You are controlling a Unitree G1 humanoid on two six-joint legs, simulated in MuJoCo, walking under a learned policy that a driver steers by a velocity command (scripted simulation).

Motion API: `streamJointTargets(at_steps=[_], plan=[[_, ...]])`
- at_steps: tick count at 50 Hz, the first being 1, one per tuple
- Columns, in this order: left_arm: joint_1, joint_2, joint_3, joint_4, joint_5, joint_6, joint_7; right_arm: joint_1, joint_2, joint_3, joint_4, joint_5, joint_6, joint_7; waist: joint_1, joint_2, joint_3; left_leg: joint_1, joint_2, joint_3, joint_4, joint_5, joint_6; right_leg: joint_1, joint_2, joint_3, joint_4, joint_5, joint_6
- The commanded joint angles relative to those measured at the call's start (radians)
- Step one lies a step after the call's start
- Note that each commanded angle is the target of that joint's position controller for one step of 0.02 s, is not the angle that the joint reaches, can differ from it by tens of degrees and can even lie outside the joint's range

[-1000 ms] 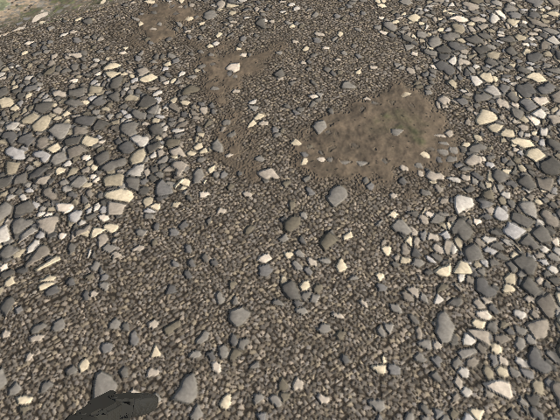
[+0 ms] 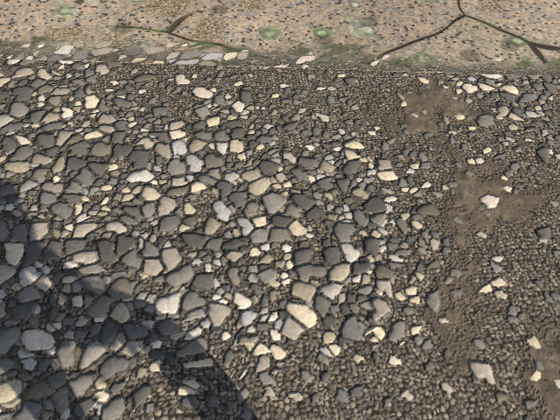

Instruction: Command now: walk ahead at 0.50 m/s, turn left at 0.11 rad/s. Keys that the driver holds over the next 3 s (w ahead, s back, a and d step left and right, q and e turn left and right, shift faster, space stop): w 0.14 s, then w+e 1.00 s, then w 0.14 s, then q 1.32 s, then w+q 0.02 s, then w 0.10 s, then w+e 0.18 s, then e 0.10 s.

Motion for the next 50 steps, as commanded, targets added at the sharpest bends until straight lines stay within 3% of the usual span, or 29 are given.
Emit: streamJointTargets(at_steps=[1, 3, 4, 5, 6, 7, 8, 9, 10, 11, 13, 16, 19, 25, 28, 30, 31, 32, 33, 34, 35, 36, 38, 41, 46, 50], plan=[[-0.143, 0.075, 0.013, -0.111, -0.004, -0.028, -0.002, 0.056, -0.154, -0.03, -0.011, -0.009, -0.009, -0.015, -0.006, 0.105, 0.065, 0.027, 0.319, -0.113, 0.029, 0.647, 0.081, -0.019, 0.039, -0.02, -0.08, -0.04, -0.039], [-0.047, 0.091, 0.021, -0.082, -0.006, -0.034, 0.008, 0.017, -0.172, -0.032, -0.008, -0.013, -0.011, -0.021, 0.049, 0.119, 0.025, 0.023, 0.317, -0.089, 0.127, 0.897, 0.054, 0.147, 0.093, -0.038, -0.126, -0.12, -0.076], [0.06, 0.112, 0.032, -0.047, -0.007, -0.039, 0.02, 0.006, -0.183, -0.033, -0.004, -0.017, -0.011, -0.02, 0.095, 0.12, -0.035, 0.022, 0.302, -0.074, 0.254, 1.014, 0.041, 0.278, 0.13, -0.05, -0.149, -0.154, -0.097], [0.221, 0.134, 0.043, 0.002, 0.0, -0.049, 0.033, -0.009, -0.183, -0.031, -0.003, -0.013, -0.011, -0.018, 0.171, 0.091, -0.125, -0.052, 0.263, -0.038, 0.45, 0.963, 0.023, 0.494, 0.118, -0.036, -0.209, -0.107, -0.127], [0.392, 0.212, 0.062, 0.03, 0.024, -0.054, 0.049, 0.0, -0.138, -0.016, -0.033, -0.006, -0.016, -0.016, 0.225, -0.007, -0.258, -0.242, 0.206, -0.003, 0.746, 0.625, 0.009, 0.752, -0.101, 0.199, -0.215, -0.196, -0.179], [0.401, 0.303, 0.086, 0.041, 0.028, -0.05, 0.043, 0.133, -0.054, -0.005, -0.037, 0.027, -0.015, -0.008, 0.146, -0.248, -0.346, -0.585, -0.006, 0.034, 1.092, -0.203, -0.034, 0.957, -0.353, 0.704, -0.327, -0.204, -0.329], [0.325, 0.22, 0.07, 0.039, -0.016, -0.041, 0.03, 0.046, -0.144, -0.02, -0.03, -0.013, -0.011, -0.012, 0.137, -0.061, -0.25, -0.672, 0.052, -0.07, 1.148, -0.196, -0.015, 0.858, -0.292, 0.738, -0.387, -0.255, -0.305], [0.224, 0.166, 0.056, 0.028, -0.026, -0.04, 0.025, -0.026, -0.137, -0.021, -0.052, -0.015, -0.015, -0.004, 0.097, -0.017, -0.11, -0.695, 0.112, -0.048, 1.112, -0.099, -0.018, 0.717, -0.256, 0.562, -0.4, -0.239, -0.284], [0.183, 0.121, 0.044, 0.029, -0.021, -0.044, 0.02, -0.072, -0.122, -0.014, -0.062, -0.018, -0.018, 0.001, 0.084, 0.025, -0.052, -0.679, 0.149, -0.026, 1.058, -0.047, -0.024, 0.622, -0.204, 0.465, -0.428, -0.136, -0.265], [0.177, 0.106, 0.038, 0.039, -0.023, -0.048, 0.021, -0.086, -0.11, -0.013, -0.067, -0.026, -0.011, 0.006, 0.064, 0.01, -0.022, -0.655, 0.175, -0.014, 1.009, -0.029, -0.036, 0.56, -0.156, 0.392, -0.445, -0.056, -0.243], [0.195, 0.098, 0.033, 0.067, -0.028, -0.059, 0.022, -0.067, -0.086, -0.004, -0.067, -0.037, 0.009, 0.016, 0.033, -0.023, -0.028, -0.587, 0.191, 0.005, 0.941, -0.012, -0.07, 0.49, -0.105, 0.314, -0.476, 0.05, -0.233], [0.236, 0.137, 0.048, 0.093, -0.035, -0.066, 0.026, -0.134, -0.072, 0.003, -0.094, -0.038, 0.022, 0.022, 0.031, -0.016, -0.006, -0.626, 0.207, 0.035, 0.835, 0.029, -0.117, 0.449, -0.077, 0.271, -0.519, 0.051, -0.256], [0.278, 0.142, 0.054, 0.107, -0.036, -0.06, 0.026, -0.285, -0.071, 0.01, -0.144, -0.032, 0.024, 0.021, 0.066, -0.013, 0.035, -0.679, 0.217, 0.048, 0.661, 0.139, -0.153, 0.442, -0.051, 0.262, -0.546, 0.001, -0.247], [0.359, 0.159, 0.066, 0.12, -0.026, -0.053, 0.03, -0.463, -0.072, 0.018, -0.204, -0.014, 0.013, 0.017, 0.131, -0.028, 0.012, -0.639, 0.172, 0.046, 0.448, 0.245, -0.162, 0.529, -0.048, 0.288, -0.449, 0.112, -0.214], [0.32, 0.183, 0.077, 0.099, -0.017, -0.048, 0.039, -0.43, -0.102, 0.009, -0.209, -0.011, 0.0, 0.012, 0.098, -0.043, -0.005, -0.526, 0.155, 0.024, 0.367, 0.167, -0.137, 0.535, -0.068, 0.343, -0.373, 0.148, -0.18], [0.276, 0.195, 0.082, 0.083, -0.019, -0.049, 0.039, -0.266, -0.134, -0.007, -0.163, -0.015, -0.018, -0.001, 0.019, -0.011, -0.061, -0.291, 0.128, 0.036, 0.27, 0.126, -0.105, 0.481, -0.027, 0.34, -0.216, 0.185, -0.146], [0.275, 0.154, 0.071, 0.07, -0.028, -0.055, 0.032, -0.137, -0.191, -0.026, -0.139, -0.034, -0.033, -0.015, -0.033, 0.08, -0.155, -0.097, 0.238, -0.069, 0.222, 0.055, -0.066, 0.4, 0.051, 0.281, 0.008, 0.105, -0.12], [0.31, 0.064, 0.05, 0.027, -0.057, -0.058, 0.03, -0.031, -0.283, -0.047, -0.146, -0.057, -0.03, -0.029, -0.052, 0.253, -0.29, 0.144, 0.499, -0.399, 0.147, -0.167, -0.005, 0.174, 0.17, 0.149, 0.297, -0.262, -0.081], [0.366, 0.092, 0.053, 0.015, -0.041, -0.048, 0.033, -0.064, -0.294, -0.056, -0.137, -0.043, -0.01, -0.026, 0.008, 0.361, -0.295, 0.132, 0.586, -0.692, 0.055, -0.236, 0.068, 0.006, 0.192, 0.108, 0.448, -0.536, -0.084], [0.35, 0.133, 0.06, 0.049, -0.021, -0.031, 0.036, -0.139, -0.191, -0.035, -0.158, -0.035, -0.002, -0.021, 0.034, 0.187, -0.162, 0.018, 0.548, -0.577, 0.059, -0.301, 0.064, -0.028, 0.112, 0.136, 0.52, -0.463, -0.092], [0.294, 0.124, 0.059, 0.05, -0.015, -0.027, 0.024, -0.188, -0.125, -0.019, -0.164, -0.026, -0.004, -0.017, 0.037, 0.104, -0.074, -0.089, 0.491, -0.425, 0.043, -0.209, 0.049, -0.016, 0.081, 0.129, 0.502, -0.384, -0.083], [0.27, 0.105, 0.058, 0.044, -0.014, -0.022, 0.016, -0.209, -0.101, -0.012, -0.162, -0.027, -0.008, -0.016, 0.052, 0.117, -0.04, -0.151, 0.447, -0.303, 0.019, -0.079, 0.026, 0.011, 0.055, 0.118, 0.467, -0.34, -0.072], [0.252, 0.097, 0.057, 0.038, 0.005, 0.0, 0.0, -0.186, -0.095, -0.01, -0.139, -0.019, -0.023, -0.017, 0.064, 0.162, -0.021, -0.195, 0.397, -0.157, 0.001, 0.109, 0.013, 0.032, 0.034, 0.099, 0.456, -0.295, -0.05], [0.179, 0.085, 0.052, 0.004, 0.002, 0.015, -0.015, -0.143, -0.109, -0.02, -0.113, -0.007, -0.044, -0.011, 0.067, 0.139, -0.025, -0.171, 0.402, -0.055, -0.019, 0.272, 0.031, -0.025, 0.022, 0.092, 0.453, -0.219, -0.033], [0.02, 0.066, 0.037, -0.053, 0.0, 0.016, -0.033, -0.095, -0.111, -0.026, -0.077, -0.01, -0.041, -0.008, 0.045, 0.126, 0.018, -0.139, 0.379, 0.101, -0.038, 0.362, 0.033, -0.092, 0.012, 0.053, 0.278, -0.066, -0.014], [-0.109, 0.05, 0.02, -0.102, 0.003, 0.01, -0.048, -0.057, -0.137, -0.035, -0.052, -0.009, -0.036, -0.012, 0.015, 0.129, 0.051, -0.116, 0.388, 0.188, -0.03, 0.403, 0.016, -0.016, 0.019, -0.022, 0.066, -0.015, -0.044]])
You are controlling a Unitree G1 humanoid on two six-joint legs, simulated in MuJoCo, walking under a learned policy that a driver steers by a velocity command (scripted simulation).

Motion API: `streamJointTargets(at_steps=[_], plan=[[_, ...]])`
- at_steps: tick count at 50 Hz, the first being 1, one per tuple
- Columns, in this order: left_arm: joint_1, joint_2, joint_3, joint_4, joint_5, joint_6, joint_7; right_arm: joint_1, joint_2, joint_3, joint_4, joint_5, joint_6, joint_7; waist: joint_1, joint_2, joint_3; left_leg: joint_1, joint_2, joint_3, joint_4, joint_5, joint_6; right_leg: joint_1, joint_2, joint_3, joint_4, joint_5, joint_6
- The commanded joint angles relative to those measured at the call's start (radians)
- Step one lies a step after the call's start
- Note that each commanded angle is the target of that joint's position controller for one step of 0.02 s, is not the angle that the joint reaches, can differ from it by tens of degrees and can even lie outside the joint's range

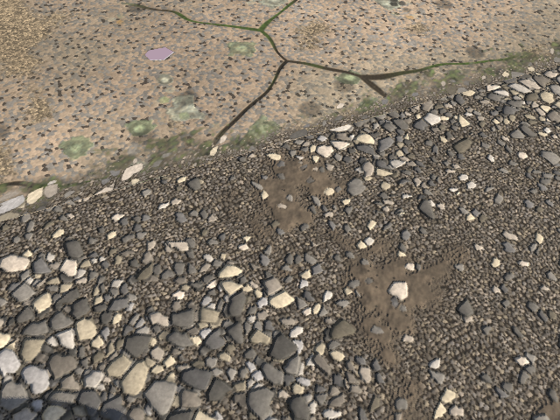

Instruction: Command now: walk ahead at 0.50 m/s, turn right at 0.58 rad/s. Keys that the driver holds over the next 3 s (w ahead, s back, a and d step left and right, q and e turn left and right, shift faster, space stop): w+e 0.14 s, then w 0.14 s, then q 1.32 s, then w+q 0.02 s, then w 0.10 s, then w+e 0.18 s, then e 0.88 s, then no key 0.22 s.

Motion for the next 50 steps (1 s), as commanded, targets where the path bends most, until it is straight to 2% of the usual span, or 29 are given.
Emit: streamJointTargets(at_steps=[1, 3, 5, 6, 7, 8, 9, 10, 11, 12, 13, 14, 15, 18, 23, 27, 31, 32, 33, 34, 35, 36, 37, 38, 40, 42, 44, 48, 50], plan=[[-0.123, 0.022, -0.009, -0.103, 0.002, -0.015, -0.011, -0.008, -0.145, -0.032, -0.044, 0.0, -0.01, -0.006, 0.004, 0.132, 0.059, -0.014, 0.27, -0.061, -0.074, 0.415, 0.102, 0.022, 0.005, -0.059, -0.126, 0.009, -0.028], [-0.142, 0.031, -0.008, -0.116, 0.008, -0.014, -0.009, 0.016, -0.158, -0.036, -0.027, 0.0, 0.003, -0.011, 0.002, 0.133, 0.059, 0.043, 0.281, -0.028, -0.019, 0.539, 0.09, 0.055, 0.031, -0.094, -0.18, -0.062, -0.059], [-0.095, 0.045, 0.001, -0.109, 0.013, -0.014, 0.002, 0.022, -0.188, -0.042, -0.016, -0.001, 0.017, -0.017, 0.031, 0.155, 0.015, 0.084, 0.285, 0.013, 0.129, 0.863, 0.076, 0.16, 0.097, -0.136, -0.211, -0.173, -0.101], [-0.013, 0.06, 0.01, -0.088, 0.014, -0.019, 0.01, 0.023, -0.204, -0.045, -0.013, -0.001, 0.027, -0.018, 0.069, 0.155, -0.038, 0.09, 0.284, 0.025, 0.27, 0.974, 0.074, 0.255, 0.138, -0.143, -0.235, -0.212, -0.128], [0.14, 0.082, 0.026, -0.04, 0.02, -0.029, 0.022, 0.012, -0.209, -0.044, -0.019, 0.004, 0.036, -0.018, 0.139, 0.124, -0.126, 0.017, 0.269, 0.047, 0.486, 0.919, 0.056, 0.454, 0.172, -0.131, -0.31, -0.177, -0.159], [0.303, 0.157, 0.054, 0.006, 0.031, -0.033, 0.04, 0.022, -0.172, -0.032, -0.046, 0.0, 0.035, -0.015, 0.199, 0.024, -0.24, -0.204, 0.243, 0.047, 0.778, 0.584, 0.027, 0.731, 0.028, 0.082, -0.359, -0.277, -0.208], [0.259, 0.269, 0.076, -0.014, 0.012, -0.031, 0.053, 0.055, -0.053, -0.007, -0.118, 0.002, 0.03, 0.008, 0.114, -0.211, -0.305, -0.645, 0.051, -0.011, 1.105, -0.302, -0.032, 0.999, -0.274, 0.615, -0.443, -0.26, -0.331], [0.31, 0.246, 0.073, -0.022, -0.014, -0.021, 0.061, -0.066, -0.146, -0.026, -0.132, -0.005, 0.024, 0.007, 0.186, -0.035, -0.319, -0.725, 0.038, -0.205, 1.168, -0.245, -0.027, 0.975, -0.295, 0.715, -0.536, -0.158, -0.338], [0.26, 0.205, 0.061, 0.005, -0.017, -0.021, 0.071, -0.113, -0.13, -0.021, -0.144, 0.013, 0.015, 0.011, 0.15, -0.003, -0.18, -0.76, 0.092, -0.219, 1.134, -0.121, -0.015, 0.87, -0.267, 0.52, -0.534, -0.021, -0.314], [0.22, 0.146, 0.045, 0.013, -0.021, -0.029, 0.073, -0.098, -0.114, -0.013, -0.127, 0.015, 0.006, 0.01, 0.107, 0.034, -0.096, -0.699, 0.12, -0.217, 1.04, -0.067, -0.009, 0.729, -0.216, 0.412, -0.546, 0.126, -0.277], [0.178, 0.113, 0.033, 0.015, -0.022, -0.039, 0.075, -0.08, -0.108, -0.013, -0.109, 0.002, 0.014, 0.011, 0.067, 0.046, -0.061, -0.635, 0.141, -0.223, 0.971, -0.052, -0.012, 0.642, -0.164, 0.327, -0.563, 0.194, -0.24], [0.147, 0.087, 0.022, 0.016, -0.025, -0.047, 0.075, -0.038, -0.104, -0.011, -0.093, -0.013, 0.031, 0.014, 0.033, 0.03, -0.059, -0.565, 0.148, -0.225, 0.932, -0.044, -0.018, 0.578, -0.129, 0.269, -0.589, 0.229, -0.223], [0.14, 0.07, 0.013, 0.02, -0.026, -0.06, 0.072, -0.011, -0.097, -0.011, -0.074, -0.017, 0.049, 0.018, 0.018, 0.024, -0.056, -0.523, 0.141, -0.216, 0.913, -0.042, -0.024, 0.545, -0.124, 0.224, -0.6, 0.352, -0.215], [0.172, 0.089, 0.012, 0.055, -0.025, -0.085, 0.068, -0.002, -0.071, -0.011, -0.052, -0.006, 0.07, 0.024, 0.002, 0.025, -0.038, -0.509, 0.11, -0.199, 0.845, 0.014, -0.031, 0.519, -0.106, 0.098, -0.603, 0.649, -0.188], [0.182, 0.068, -0.005, 0.087, -0.019, -0.084, 0.083, -0.129, -0.052, -0.005, -0.07, 0.006, 0.073, 0.024, 0.04, -0.028, 0.002, -0.525, 0.06, -0.204, 0.613, 0.187, -0.013, 0.548, -0.075, -0.049, -0.608, 0.673, -0.103], [0.215, 0.075, -0.006, 0.115, -0.024, -0.073, 0.109, -0.197, -0.046, 0.001, -0.091, -0.006, 0.07, 0.025, 0.075, -0.03, -0.008, -0.506, 0.028, -0.15, 0.461, 0.221, 0.011, 0.656, -0.106, -0.081, -0.542, 0.714, -0.097], [0.194, 0.112, 0.009, 0.12, -0.025, -0.051, 0.13, -0.1, -0.075, -0.013, -0.076, -0.015, 0.064, 0.022, 0.039, -0.043, -0.039, -0.409, -0.04, -0.116, 0.364, 0.055, 0.072, 0.712, -0.136, -0.079, -0.311, 0.871, -0.096], [0.174, 0.12, 0.013, 0.115, -0.024, -0.045, 0.131, -0.028, -0.084, -0.02, -0.059, -0.016, 0.055, 0.018, 0.001, -0.024, -0.068, -0.329, -0.05, -0.128, 0.281, 0.101, 0.097, 0.69, -0.12, -0.091, -0.174, 0.809, -0.084], [0.148, 0.135, 0.019, 0.095, -0.028, -0.045, 0.13, 0.061, -0.131, -0.036, -0.048, -0.021, 0.044, 0.012, -0.061, 0.044, -0.121, -0.173, 0.026, -0.237, 0.191, 0.442, 0.149, 0.577, -0.06, -0.128, 0.067, 0.571, -0.044], [0.195, 0.048, 0.002, 0.048, -0.024, -0.046, 0.119, 0.061, -0.254, -0.067, -0.057, -0.011, 0.043, 0.002, 0.004, 0.262, -0.183, 0.045, 0.295, -0.564, 0.259, 1.143, 0.284, 0.287, 0.13, -0.152, 0.389, -0.322, 0.005], [0.241, 0.031, -0.007, 0.051, -0.018, -0.031, 0.111, 0.067, -0.259, -0.074, -0.057, 0.035, 0.057, 0.002, 0.011, 0.272, -0.322, 0.107, 0.392, -0.761, 0.199, 1.145, 0.43, 0.176, 0.186, 0.029, 0.548, -0.569, 0.022], [0.218, 0.054, -0.007, 0.062, -0.008, -0.021, 0.109, -0.005, -0.22, -0.071, -0.084, 0.042, 0.07, 0.003, 0.02, 0.137, -0.235, 0.008, 0.368, -0.688, 0.162, 0.907, 0.417, 0.144, 0.114, 0.083, 0.569, -0.52, 0.028], [0.155, 0.07, -0.001, 0.052, -0.009, -0.018, 0.109, -0.081, -0.16, -0.055, -0.101, 0.031, 0.084, -0.001, 0.03, 0.07, -0.113, -0.113, 0.309, -0.63, 0.117, 0.703, 0.375, 0.113, 0.087, 0.079, 0.516, -0.467, 0.034], [0.117, 0.08, 0.003, 0.042, -0.007, -0.015, 0.109, -0.123, -0.121, -0.042, -0.108, 0.022, 0.095, -0.004, 0.049, 0.03, -0.046, -0.19, 0.251, -0.582, 0.08, 0.575, 0.323, 0.111, 0.064, 0.073, 0.435, -0.423, 0.043], [0.136, 0.062, 0.0, 0.04, 0.002, 0.011, 0.107, -0.144, -0.122, -0.043, -0.112, 0.015, 0.102, -0.006, 0.068, 0.078, -0.055, -0.253, 0.173, -0.513, 0.059, 0.482, 0.268, 0.175, 0.065, 0.056, 0.336, -0.365, 0.062], [0.155, 0.043, -0.006, 0.039, -0.006, 0.024, 0.106, -0.134, -0.151, -0.053, -0.11, 0.01, 0.098, 0.0, 0.069, 0.099, -0.09, -0.249, 0.145, -0.5, 0.063, 0.455, 0.245, 0.198, 0.076, 0.048, 0.251, -0.352, 0.076], [0.132, 0.045, -0.006, 0.028, -0.011, 0.03, 0.11, -0.129, -0.173, -0.061, -0.114, 0.007, 0.101, 0.002, 0.055, 0.121, -0.1, -0.243, 0.135, -0.524, 0.052, 0.341, 0.231, 0.191, 0.076, 0.05, 0.172, -0.347, 0.085], [0.062, 0.062, -0.002, -0.001, -0.016, 0.036, 0.116, -0.135, -0.185, -0.071, -0.128, 0.001, 0.122, 0.003, 0.022, 0.165, -0.088, -0.249, 0.124, -0.609, 0.014, 0.02, 0.209, 0.179, 0.075, 0.068, 0.064, -0.322, 0.089], [0.047, 0.063, -0.003, -0.011, -0.019, 0.03, 0.117, -0.142, -0.189, -0.076, -0.134, -0.002, 0.128, 0.005, 0.015, 0.172, -0.08, -0.252, 0.122, -0.647, 0.015, -0.024, 0.201, 0.193, 0.084, 0.074, 0.014, -0.326, 0.084]])
Over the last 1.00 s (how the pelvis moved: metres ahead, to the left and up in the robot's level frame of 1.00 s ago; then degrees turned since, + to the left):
0.52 -0.04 0.01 -25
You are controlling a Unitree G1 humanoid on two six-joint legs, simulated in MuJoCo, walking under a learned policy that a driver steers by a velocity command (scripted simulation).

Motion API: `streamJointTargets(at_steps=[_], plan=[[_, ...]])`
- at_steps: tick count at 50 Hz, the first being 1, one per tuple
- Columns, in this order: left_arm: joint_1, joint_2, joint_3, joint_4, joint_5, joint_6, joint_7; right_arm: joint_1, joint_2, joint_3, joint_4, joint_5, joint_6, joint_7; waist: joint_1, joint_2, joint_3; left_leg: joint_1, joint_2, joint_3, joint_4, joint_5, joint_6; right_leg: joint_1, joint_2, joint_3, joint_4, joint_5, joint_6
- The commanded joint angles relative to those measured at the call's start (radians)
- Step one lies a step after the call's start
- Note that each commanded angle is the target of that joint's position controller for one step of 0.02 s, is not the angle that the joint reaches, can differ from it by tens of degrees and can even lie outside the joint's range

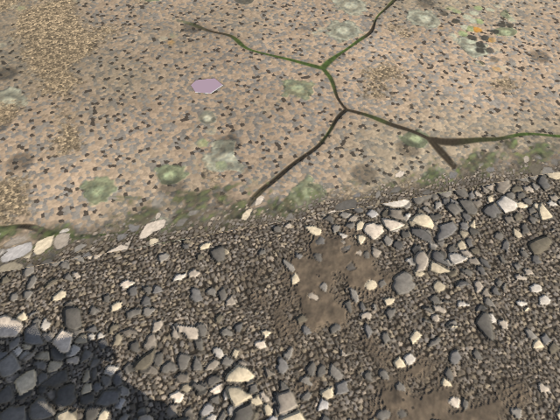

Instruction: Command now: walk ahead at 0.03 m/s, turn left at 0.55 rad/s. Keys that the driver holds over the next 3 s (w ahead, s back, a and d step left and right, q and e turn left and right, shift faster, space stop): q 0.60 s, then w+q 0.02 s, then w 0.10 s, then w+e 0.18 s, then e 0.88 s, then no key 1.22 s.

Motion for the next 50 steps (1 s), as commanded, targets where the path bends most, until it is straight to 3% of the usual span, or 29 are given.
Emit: streamJointTargets(at_steps=[1, 5, 7, 8, 9, 10, 11, 12, 14, 16, 20, 26, 29, 30, 31, 32, 33, 34, 35, 36, 37, 38, 41, 45, 47, 50], plan=[[0.01, 0.084, 0.019, -0.064, -0.007, -0.015, 0.006, 0.014, -0.159, -0.043, -0.058, -0.006, 0.002, 0.0, -0.002, 0.137, -0.109, 0.095, 0.25, -0.341, -0.167, -0.189, 0.125, 0.02, 0.034, -0.026, -0.06, -0.002, -0.004], [0.07, 0.09, 0.017, -0.065, -0.021, -0.037, 0.013, -0.021, -0.158, -0.048, -0.067, -0.006, 0.008, 0.008, 0.018, 0.156, -0.118, 0.088, 0.243, -0.41, -0.136, -0.086, 0.099, 0.14, 0.073, -0.025, -0.233, -0.03, -0.043], [0.161, 0.09, 0.018, -0.046, -0.021, -0.05, 0.022, -0.063, -0.151, -0.046, -0.074, 0.009, 0.013, 0.008, 0.072, 0.141, -0.112, 0.018, 0.199, -0.402, -0.098, -0.125, 0.037, 0.297, 0.081, -0.034, -0.483, 0.073, -0.073], [0.169, 0.149, 0.032, -0.048, -0.008, -0.056, 0.031, -0.055, -0.112, -0.036, -0.084, 0.019, 0.01, 0.004, 0.064, 0.045, -0.097, -0.064, 0.125, -0.339, -0.015, -0.274, -0.025, 0.365, -0.037, 0.082, -0.636, 0.038, -0.101], [0.118, 0.262, 0.055, -0.08, 0.01, -0.053, 0.033, -0.04, -0.057, -0.024, -0.111, 0.034, 0.004, 0.001, 0.036, -0.197, -0.089, -0.224, -0.043, -0.111, 0.223, -0.409, -0.084, 0.4, -0.309, 0.394, -0.735, -0.044, -0.204], [0.051, 0.255, 0.056, -0.093, 0.022, -0.048, 0.025, -0.036, -0.136, -0.042, -0.091, -0.009, -0.001, -0.006, 0.028, -0.164, -0.044, -0.236, -0.02, -0.017, 0.449, -0.451, -0.098, 0.268, -0.388, 0.416, -0.71, 0.129, -0.282], [0.025, 0.177, 0.035, -0.109, 0.016, -0.049, 0.02, -0.023, -0.158, -0.051, -0.075, -0.015, -0.001, -0.003, 0.004, -0.082, -0.047, -0.182, 0.017, -0.028, 0.568, -0.412, -0.1, 0.228, -0.343, 0.33, -0.672, 0.268, -0.284], [-0.014, 0.136, 0.024, -0.115, 0.008, -0.05, 0.017, 0.009, -0.146, -0.052, -0.056, -0.014, 0.004, 0.003, -0.024, -0.056, -0.039, -0.164, 0.023, -0.019, 0.642, -0.359, -0.103, 0.214, -0.274, 0.215, -0.643, 0.353, -0.254], [-0.03, 0.125, 0.019, -0.131, 0.006, -0.051, 0.017, 0.047, -0.132, -0.047, -0.038, -0.012, 0.021, 0.022, -0.026, -0.128, -0.056, -0.199, 0.03, 0.014, 0.748, -0.312, -0.122, 0.286, -0.2, 0.081, -0.6, 0.492, -0.225], [0.031, 0.13, 0.023, -0.123, 0.009, -0.049, 0.013, 0.005, -0.123, -0.038, -0.052, -0.002, 0.029, 0.033, 0.015, -0.125, -0.062, -0.238, 0.048, 0.044, 0.726, -0.309, -0.146, 0.368, -0.194, 0.032, -0.57, 0.593, -0.233], [0.137, 0.165, 0.042, -0.093, 0.006, -0.049, 0.01, -0.082, -0.101, -0.021, -0.089, 0.005, 0.036, 0.043, 0.079, -0.142, -0.077, -0.259, 0.081, 0.07, 0.585, -0.341, -0.167, 0.51, -0.246, 0.021, -0.533, 0.688, -0.26], [0.103, 0.199, 0.059, -0.091, 0.012, -0.047, -0.016, -0.108, -0.087, -0.004, -0.122, 0.02, 0.038, 0.049, 0.078, -0.183, -0.093, -0.039, 0.101, 0.159, 0.339, -0.37, -0.121, 0.418, -0.27, -0.065, -0.489, 0.696, -0.245], [0.087, 0.214, 0.067, -0.085, 0.002, -0.04, -0.023, -0.079, -0.086, -0.002, -0.127, 0.019, 0.028, 0.044, 0.052, -0.176, -0.104, 0.066, 0.091, 0.187, 0.156, -0.295, -0.085, 0.383, -0.279, -0.094, -0.415, 0.65, -0.21], [0.078, 0.213, 0.068, -0.082, -0.007, -0.037, -0.023, -0.048, -0.086, -0.002, -0.118, 0.009, 0.019, 0.037, 0.022, -0.139, -0.11, 0.153, 0.083, 0.183, 0.014, -0.172, -0.069, 0.328, -0.265, -0.13, -0.348, 0.565, -0.166], [0.116, 0.193, 0.065, -0.075, 0.0, -0.034, -0.026, -0.001, -0.127, -0.011, -0.105, -0.007, 0.005, 0.026, 0.004, -0.015, -0.139, 0.297, 0.133, 0.059, -0.102, -0.127, -0.041, 0.197, -0.229, -0.182, -0.218, 0.312, -0.103], [0.117, 0.072, 0.031, -0.13, 0.019, -0.025, -0.034, 0.04, -0.253, -0.035, -0.117, -0.007, -0.009, 0.018, 0.02, 0.292, -0.151, 0.444, 0.441, -0.375, -0.166, -0.103, 0.055, -0.105, -0.079, -0.264, 0.058, -0.239, -0.026], [0.018, 0.127, 0.035, -0.168, 0.029, -0.012, -0.023, 0.127, -0.3, -0.056, -0.1, 0.001, -0.011, 0.021, -0.066, 0.245, -0.129, 0.358, 0.519, -0.484, -0.178, -0.11, 0.201, -0.188, -0.009, -0.116, 0.155, -0.27, -0.034], [-0.006, 0.152, 0.043, -0.161, 0.02, -0.008, -0.029, 0.111, -0.228, -0.035, -0.083, 0.0, -0.008, 0.019, -0.042, 0.167, -0.049, 0.327, 0.472, -0.412, -0.211, -0.295, 0.202, -0.224, -0.048, -0.075, 0.189, -0.181, -0.044], [-0.004, 0.161, 0.048, -0.145, 0.008, -0.017, -0.043, 0.052, -0.159, -0.011, -0.085, 0.005, -0.007, 0.015, -0.013, 0.146, 0.014, 0.27, 0.405, -0.342, -0.259, -0.454, 0.162, -0.216, -0.065, -0.066, 0.15, -0.069, -0.052], [0.018, 0.163, 0.051, -0.124, 0.008, -0.029, -0.056, 0.001, -0.131, 0.002, -0.091, 0.003, -0.011, 0.008, 0.013, 0.164, 0.039, 0.262, 0.343, -0.293, -0.293, -0.466, 0.122, -0.202, -0.069, -0.073, 0.11, 0.012, -0.046], [0.06, 0.161, 0.051, -0.092, 0.023, -0.035, -0.067, -0.004, -0.11, 0.011, -0.087, 0.004, -0.023, -0.001, 0.022, 0.177, 0.035, 0.275, 0.312, -0.238, -0.307, -0.369, 0.109, -0.179, -0.068, -0.09, 0.105, 0.075, -0.039], [0.096, 0.152, 0.049, -0.06, 0.029, -0.038, -0.075, 0.006, -0.096, 0.019, -0.075, 0.003, -0.037, -0.001, 0.03, 0.144, 0.006, 0.302, 0.295, -0.192, -0.309, -0.276, 0.096, -0.156, -0.065, -0.098, 0.114, 0.119, -0.037], [0.084, 0.131, 0.046, -0.042, 0.014, -0.042, -0.084, 0.065, -0.123, 0.014, -0.04, 0.0, -0.076, 0.005, 0.02, 0.098, -0.001, 0.35, 0.315, -0.13, -0.316, -0.153, 0.099, -0.184, -0.065, -0.098, 0.102, 0.174, -0.039], [0.035, 0.122, 0.05, -0.043, 0.005, -0.045, -0.085, 0.13, -0.124, 0.014, 0.0, -0.01, -0.095, -0.003, -0.011, 0.094, 0.052, 0.392, 0.355, -0.088, -0.356, -0.192, 0.102, -0.299, -0.031, -0.019, 0.086, 0.204, -0.044], [0.044, 0.106, 0.049, -0.034, 0.01, -0.051, -0.082, 0.13, -0.108, 0.02, 0.016, -0.011, -0.101, -0.011, 0.001, 0.069, 0.076, 0.391, 0.367, -0.02, -0.334, -0.012, 0.103, -0.305, -0.012, 0.007, 0.061, 0.21, -0.043], [0.026, 0.077, 0.036, -0.044, 0.024, -0.058, -0.081, 0.1, -0.094, 0.028, 0.028, -0.005, -0.106, -0.02, 0.015, 0.078, 0.062, 0.363, 0.355, 0.106, -0.245, 0.383, 0.094, -0.221, -0.016, -0.068, -0.027, 0.225, -0.042]])
Over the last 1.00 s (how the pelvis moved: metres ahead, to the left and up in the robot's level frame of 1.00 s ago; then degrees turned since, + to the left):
0.35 -0.06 -0.01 9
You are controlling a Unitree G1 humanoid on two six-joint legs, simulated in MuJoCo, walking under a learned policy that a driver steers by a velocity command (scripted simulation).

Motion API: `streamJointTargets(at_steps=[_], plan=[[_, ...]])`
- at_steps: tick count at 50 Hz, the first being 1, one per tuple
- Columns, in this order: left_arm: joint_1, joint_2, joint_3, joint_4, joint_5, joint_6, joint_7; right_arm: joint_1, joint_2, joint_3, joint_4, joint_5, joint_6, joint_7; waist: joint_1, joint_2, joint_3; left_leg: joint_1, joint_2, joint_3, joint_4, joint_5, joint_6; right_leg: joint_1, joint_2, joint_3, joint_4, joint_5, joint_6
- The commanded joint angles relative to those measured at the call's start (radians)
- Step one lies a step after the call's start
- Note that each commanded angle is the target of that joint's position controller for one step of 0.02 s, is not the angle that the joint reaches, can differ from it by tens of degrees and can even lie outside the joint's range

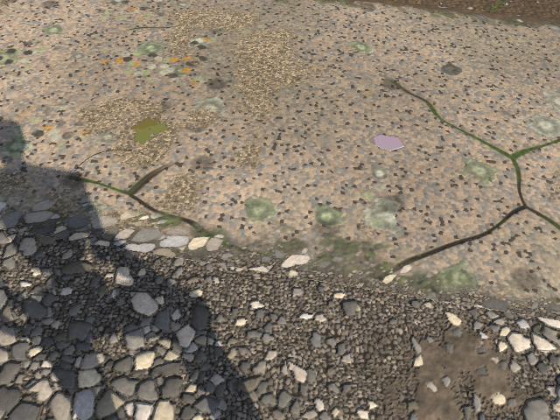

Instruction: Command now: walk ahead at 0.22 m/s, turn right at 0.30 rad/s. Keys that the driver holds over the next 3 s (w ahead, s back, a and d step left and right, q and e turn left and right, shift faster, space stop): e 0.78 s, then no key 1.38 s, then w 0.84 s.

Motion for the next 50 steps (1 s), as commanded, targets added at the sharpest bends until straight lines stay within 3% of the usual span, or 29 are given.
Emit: streamJointTargets(at_steps=[1, 3, 5, 7, 8, 9, 10, 11, 12, 13, 14, 18, 24, 28, 34, 36, 38, 39, 40, 41, 42, 43, 44, 46, 50], plan=[[-0.125, 0.03, -0.005, -0.1, 0.007, -0.024, -0.003, -0.017, -0.135, -0.028, -0.032, 0.006, -0.016, -0.013, -0.021, 0.122, 0.106, -0.057, 0.286, -0.011, 0.036, 0.614, 0.114, -0.058, -0.009, -0.067, -0.089, 0.018, -0.005], [-0.154, 0.016, -0.013, -0.123, 0.001, -0.024, -0.009, -0.007, -0.14, -0.027, -0.018, 0.008, -0.011, -0.018, -0.03, 0.144, 0.093, -0.067, 0.28, 0.023, 0.101, 0.724, 0.095, 0.021, 0.003, -0.115, -0.182, 0.02, -0.028], [-0.114, 0.029, -0.01, -0.125, -0.004, -0.025, -0.008, -0.012, -0.164, -0.034, -0.01, 0.011, -0.005, -0.024, -0.013, 0.163, 0.057, -0.059, 0.277, 0.035, 0.207, 0.883, 0.071, 0.119, 0.042, -0.15, -0.249, -0.012, -0.064], [0.045, 0.059, 0.005, -0.087, 0.001, -0.037, 0.004, -0.033, -0.187, -0.043, -0.012, 0.015, 0.0, -0.028, 0.053, 0.139, -0.038, -0.073, 0.258, 0.052, 0.457, 0.935, 0.042, 0.3, 0.098, -0.156, -0.35, 0.007, -0.108], [0.143, 0.092, 0.018, -0.063, 0.014, -0.05, 0.015, -0.04, -0.192, -0.043, -0.019, 0.022, -0.002, -0.027, 0.109, 0.087, -0.1, -0.163, 0.213, 0.084, 0.671, 0.731, 0.005, 0.455, 0.074, -0.097, -0.458, 0.165, -0.138], [0.185, 0.205, 0.043, -0.073, 0.009, -0.058, 0.027, 0.001, -0.104, -0.021, -0.06, 0.012, -0.005, -0.024, 0.084, -0.102, -0.196, -0.395, 0.105, 0.114, 1.004, 0.009, -0.037, 0.667, -0.208, 0.228, -0.419, 0.583, -0.223], [0.189, 0.276, 0.063, -0.082, -0.034, -0.048, 0.028, 0.05, -0.101, -0.023, -0.083, 0.017, 0.01, -0.017, 0.049, -0.209, -0.343, -0.572, -0.046, -0.032, 1.227, -0.38, -0.055, 0.781, -0.368, 0.603, -0.484, 0.801, -0.4], [0.125, 0.226, 0.06, -0.097, -0.062, -0.033, 0.029, 0.021, -0.139, -0.026, -0.068, -0.007, 0.023, -0.014, 0.044, -0.04, -0.284, -0.604, 0.045, -0.113, 1.247, -0.311, -0.054, 0.698, -0.337, 0.483, -0.51, 0.597, -0.388], [0.049, 0.156, 0.04, -0.111, -0.055, -0.023, 0.034, -0.039, -0.139, -0.027, -0.075, -0.003, 0.024, -0.009, 0.036, 0.005, -0.135, -0.634, 0.068, -0.096, 1.208, -0.246, -0.058, 0.557, -0.286, 0.397, -0.548, 0.464, -0.362], [-0.003, 0.107, 0.024, -0.116, -0.043, -0.014, 0.037, -0.069, -0.133, -0.027, -0.078, -0.005, 0.025, -0.011, 0.01, 0.053, -0.051, -0.632, 0.1, -0.095, 1.124, -0.201, -0.065, 0.457, -0.224, 0.332, -0.588, 0.386, -0.31], [-0.02, 0.092, 0.02, -0.117, -0.043, -0.01, 0.041, -0.075, -0.133, -0.028, -0.085, -0.012, 0.038, -0.011, -0.004, 0.03, -0.023, -0.603, 0.118, -0.096, 1.052, -0.171, -0.075, 0.396, -0.176, 0.288, -0.608, 0.363, -0.28], [-0.026, 0.124, 0.031, -0.117, -0.031, -0.015, 0.038, -0.037, -0.115, -0.026, -0.08, -0.01, 0.077, -0.012, -0.018, -0.003, -0.08, -0.547, 0.096, -0.084, 0.961, -0.105, -0.107, 0.349, -0.115, 0.235, -0.612, 0.352, -0.243], [-0.005, 0.14, 0.04, -0.124, -0.026, 0.008, 0.049, -0.164, -0.134, -0.038, -0.125, -0.007, 0.092, -0.02, 0.033, -0.047, -0.049, -0.656, 0.096, -0.116, 0.812, -0.065, -0.135, 0.386, -0.094, 0.356, -0.652, -0.041, -0.208], [0.018, 0.147, 0.046, -0.124, -0.019, 0.012, 0.054, -0.205, -0.135, -0.038, -0.142, 0.0, 0.085, -0.026, 0.049, -0.053, -0.042, -0.665, 0.079, -0.135, 0.731, -0.086, -0.129, 0.423, -0.096, 0.43, -0.633, -0.055, -0.212], [0.006, 0.159, 0.053, -0.129, -0.011, 0.017, 0.048, -0.212, -0.14, -0.029, -0.164, 0.021, 0.065, -0.033, 0.042, -0.07, -0.062, -0.533, 0.019, -0.142, 0.574, -0.153, -0.092, 0.433, -0.082, 0.507, -0.57, 0.152, -0.216], [-0.012, 0.161, 0.054, -0.129, -0.012, 0.021, 0.043, -0.179, -0.144, -0.027, -0.166, 0.03, 0.056, -0.037, 0.025, -0.08, -0.067, -0.447, 0.001, -0.142, 0.472, -0.16, -0.076, 0.421, -0.072, 0.534, -0.553, 0.22, -0.201], [-0.051, 0.154, 0.052, -0.132, -0.023, 0.026, 0.041, -0.11, -0.144, -0.026, -0.155, 0.029, 0.044, -0.047, -0.024, -0.068, -0.058, -0.285, 0.002, -0.136, 0.237, -0.053, -0.06, 0.351, -0.024, 0.526, -0.52, 0.157, -0.144], [-0.05, 0.127, 0.044, -0.138, -0.034, 0.024, 0.044, -0.094, -0.181, -0.035, -0.153, 0.019, 0.037, -0.056, -0.025, -0.009, -0.059, -0.174, 0.084, -0.199, 0.106, -0.009, -0.043, 0.266, 0.035, 0.477, -0.461, -0.007, -0.089], [0.04, 0.046, 0.024, -0.134, -0.036, 0.019, 0.046, -0.137, -0.256, -0.046, -0.179, 0.005, 0.041, -0.063, 0.037, 0.201, -0.086, -0.102, 0.333, -0.436, 0.026, -0.058, 0.019, 0.187, 0.15, 0.285, -0.248, -0.28, -0.03], [0.023, 0.119, 0.043, -0.136, -0.022, 0.017, 0.057, -0.21, -0.3, -0.054, -0.206, -0.008, 0.05, -0.054, 0.03, 0.25, -0.02, -0.212, 0.452, -0.592, 0.029, 0.116, 0.135, 0.055, 0.247, 0.111, -0.074, -0.406, -0.013], [0.007, 0.164, 0.054, -0.124, -0.001, 0.017, 0.06, -0.175, -0.237, -0.044, -0.195, -0.001, 0.052, -0.045, 0.025, 0.152, -0.025, -0.241, 0.437, -0.529, 0.078, 0.257, 0.174, 0.097, 0.173, 0.124, 0.073, -0.379, -0.003], [0.018, 0.151, 0.053, -0.107, -0.004, 0.02, 0.054, -0.204, -0.179, -0.028, -0.197, 0.011, 0.05, -0.037, 0.046, 0.119, -0.013, -0.261, 0.367, -0.421, 0.103, 0.332, 0.153, 0.113, 0.164, 0.128, 0.128, -0.327, 0.0], [0.035, 0.134, 0.049, -0.09, -0.009, 0.028, 0.049, -0.225, -0.159, -0.022, -0.2, 0.01, 0.048, -0.031, 0.055, 0.127, -0.011, -0.256, 0.304, -0.329, 0.122, 0.395, 0.125, 0.123, 0.166, 0.12, 0.18, -0.284, 0.01], [0.043, 0.117, 0.04, -0.076, -0.013, 0.039, 0.037, -0.205, -0.154, -0.019, -0.196, 0.009, 0.045, -0.032, 0.045, 0.184, -0.03, -0.204, 0.257, -0.252, 0.151, 0.527, 0.113, 0.108, 0.169, 0.099, 0.235, -0.259, 0.029], [-0.036, 0.084, 0.018, -0.077, -0.025, 0.051, 0.039, -0.123, -0.151, -0.019, -0.155, 0.009, 0.037, -0.029, -0.002, 0.185, -0.037, -0.101, 0.259, -0.238, 0.176, 0.579, 0.123, 0.108, 0.146, 0.095, 0.081, -0.252, 0.052]])
Over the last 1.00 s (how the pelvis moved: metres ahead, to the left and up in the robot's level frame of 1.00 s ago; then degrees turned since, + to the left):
0.06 0.02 0.01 22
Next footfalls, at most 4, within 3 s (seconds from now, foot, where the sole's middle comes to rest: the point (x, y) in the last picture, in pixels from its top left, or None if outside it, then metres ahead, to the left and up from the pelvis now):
0.16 right None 0.20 -0.11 -0.78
0.78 left None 0.25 0.06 -0.78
1.20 right None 0.11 -0.10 -0.78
2.92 right None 0.52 -0.26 -0.78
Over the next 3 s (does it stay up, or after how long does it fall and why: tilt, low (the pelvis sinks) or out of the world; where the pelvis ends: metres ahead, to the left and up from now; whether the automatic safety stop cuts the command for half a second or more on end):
stays up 0.45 -0.16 -0.03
